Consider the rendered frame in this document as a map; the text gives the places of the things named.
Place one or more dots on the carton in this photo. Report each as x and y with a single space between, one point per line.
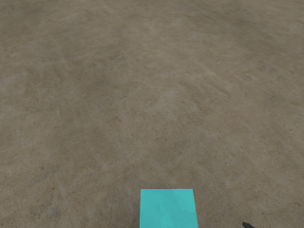
168 208

